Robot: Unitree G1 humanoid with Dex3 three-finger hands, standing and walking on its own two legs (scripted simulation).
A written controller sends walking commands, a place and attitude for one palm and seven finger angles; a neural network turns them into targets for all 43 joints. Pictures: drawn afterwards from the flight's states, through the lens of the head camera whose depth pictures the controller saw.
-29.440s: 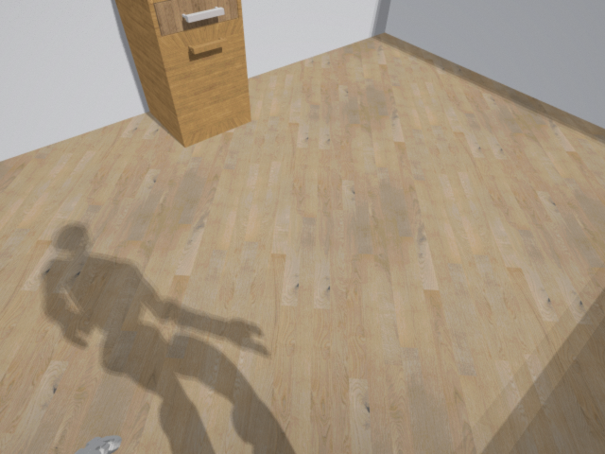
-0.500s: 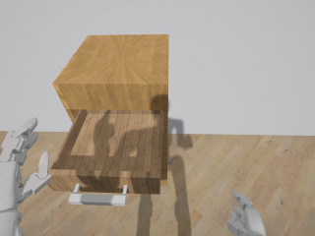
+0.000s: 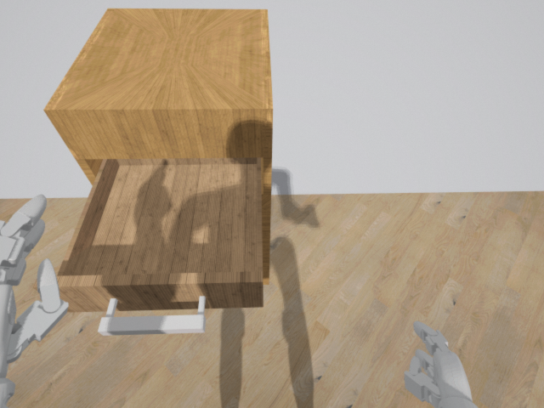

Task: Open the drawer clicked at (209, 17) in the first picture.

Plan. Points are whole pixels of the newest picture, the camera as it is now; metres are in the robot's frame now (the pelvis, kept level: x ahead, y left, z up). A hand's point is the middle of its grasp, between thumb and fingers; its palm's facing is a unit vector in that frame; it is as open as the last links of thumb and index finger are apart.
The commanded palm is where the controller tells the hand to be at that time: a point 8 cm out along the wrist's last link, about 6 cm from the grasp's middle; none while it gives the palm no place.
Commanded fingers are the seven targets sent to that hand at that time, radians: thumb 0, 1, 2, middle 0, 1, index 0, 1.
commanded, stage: step back with the hand held close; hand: left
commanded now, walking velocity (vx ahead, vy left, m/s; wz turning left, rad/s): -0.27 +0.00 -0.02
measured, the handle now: (155, 313) +0.29 +0.22 -0.13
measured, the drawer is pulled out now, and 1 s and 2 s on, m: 0.30 0.30 0.30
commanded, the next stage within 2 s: stop stepping back and stand still in 0.88 s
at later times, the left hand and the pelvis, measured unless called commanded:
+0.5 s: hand out of the picture +0.10 +0.20 +0.16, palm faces +0.36 -0.83 -0.43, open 7.4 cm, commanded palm +0.04 +0.25 +0.18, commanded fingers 0.00 0.90 0.90 -0.20 -0.30 -0.20 -0.30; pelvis -0.08 -0.03 +0.00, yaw +1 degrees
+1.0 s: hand out of the picture -0.01 +0.22 +0.15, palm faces +0.40 -0.81 -0.43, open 7.4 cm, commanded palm -0.08 +0.26 +0.18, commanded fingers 0.00 0.90 0.90 -0.20 -0.30 -0.20 -0.30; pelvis -0.20 -0.02 -0.01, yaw +1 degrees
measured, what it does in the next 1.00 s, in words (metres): walks backwards: right foot, then left foot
